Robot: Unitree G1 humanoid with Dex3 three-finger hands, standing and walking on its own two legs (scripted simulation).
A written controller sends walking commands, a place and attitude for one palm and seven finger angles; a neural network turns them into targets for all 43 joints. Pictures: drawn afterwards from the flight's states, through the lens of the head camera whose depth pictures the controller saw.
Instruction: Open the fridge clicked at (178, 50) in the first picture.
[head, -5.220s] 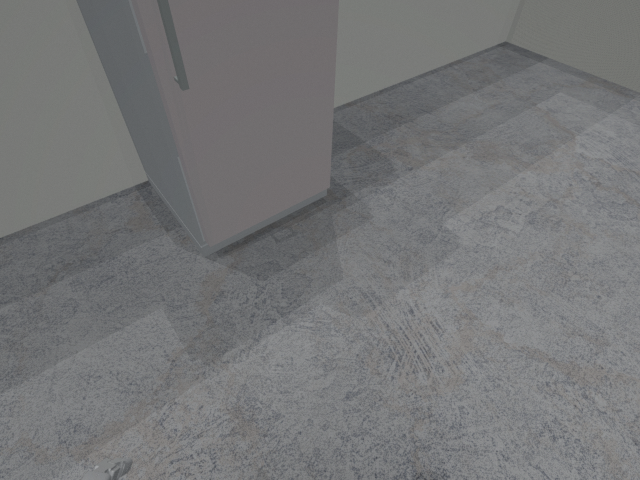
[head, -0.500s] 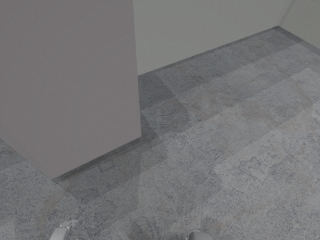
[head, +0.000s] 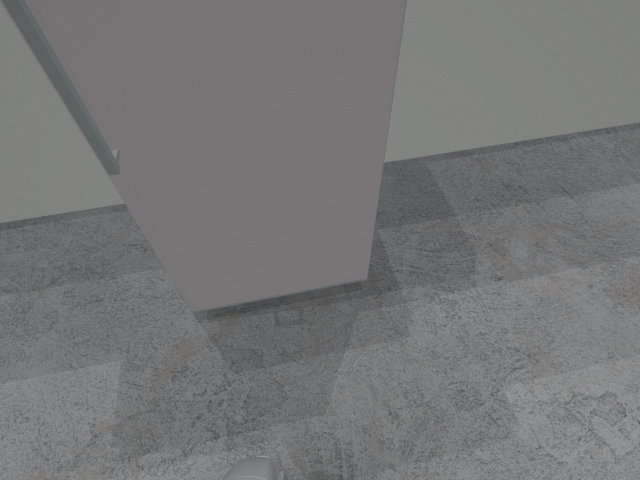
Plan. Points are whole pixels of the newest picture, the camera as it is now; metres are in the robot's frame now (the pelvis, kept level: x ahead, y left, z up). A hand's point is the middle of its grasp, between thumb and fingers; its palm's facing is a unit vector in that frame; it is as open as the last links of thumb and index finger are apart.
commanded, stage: turn to face it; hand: left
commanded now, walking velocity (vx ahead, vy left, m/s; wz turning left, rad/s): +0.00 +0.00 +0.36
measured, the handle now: (74, 92) +0.63 +0.43 +0.13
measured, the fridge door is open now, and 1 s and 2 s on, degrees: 0 0 0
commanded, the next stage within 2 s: take the last steps up to it in 0.34 s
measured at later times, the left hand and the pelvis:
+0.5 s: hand out of the picture +0.04 +0.27 -0.16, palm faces +0.19 -0.96 -0.22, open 7.4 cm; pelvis -0.01 +0.06 +0.01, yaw +9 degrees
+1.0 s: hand out of the picture -0.05 +0.16 -0.15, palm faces +0.32 -0.93 -0.20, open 7.3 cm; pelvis +0.07 +0.04 +0.01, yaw +14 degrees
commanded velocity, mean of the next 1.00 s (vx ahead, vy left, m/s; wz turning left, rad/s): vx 0.17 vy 0.03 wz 0.17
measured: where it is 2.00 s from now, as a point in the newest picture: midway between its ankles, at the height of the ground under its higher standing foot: outside the picture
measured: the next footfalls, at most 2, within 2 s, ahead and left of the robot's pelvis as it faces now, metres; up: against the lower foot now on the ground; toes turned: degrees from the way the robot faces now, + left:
left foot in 0.10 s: +0.04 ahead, +0.13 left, +0.00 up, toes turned +9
right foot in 0.70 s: +0.04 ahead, -0.07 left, +0.00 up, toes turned +7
